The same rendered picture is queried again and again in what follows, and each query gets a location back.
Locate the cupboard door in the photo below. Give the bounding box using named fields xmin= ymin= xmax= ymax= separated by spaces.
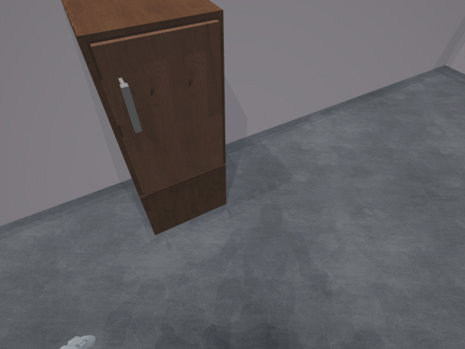
xmin=90 ymin=20 xmax=223 ymax=194

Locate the handle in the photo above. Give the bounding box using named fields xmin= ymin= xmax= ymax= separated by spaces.
xmin=118 ymin=78 xmax=142 ymax=133

